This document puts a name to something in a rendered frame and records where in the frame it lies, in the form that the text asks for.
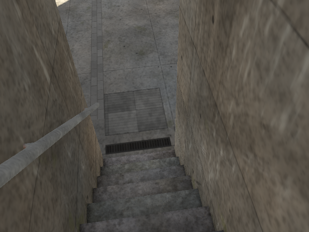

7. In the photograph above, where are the stairs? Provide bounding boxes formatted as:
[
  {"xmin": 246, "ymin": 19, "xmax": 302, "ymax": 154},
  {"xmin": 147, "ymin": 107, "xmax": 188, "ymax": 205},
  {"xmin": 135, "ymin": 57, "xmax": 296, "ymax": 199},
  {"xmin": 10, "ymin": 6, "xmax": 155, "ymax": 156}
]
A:
[{"xmin": 79, "ymin": 150, "xmax": 224, "ymax": 232}]

